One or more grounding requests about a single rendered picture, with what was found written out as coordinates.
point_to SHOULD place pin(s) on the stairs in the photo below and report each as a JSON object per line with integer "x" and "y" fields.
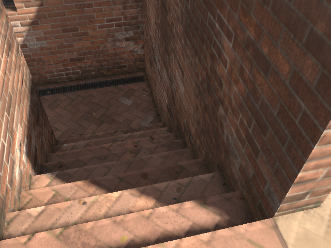
{"x": 126, "y": 188}

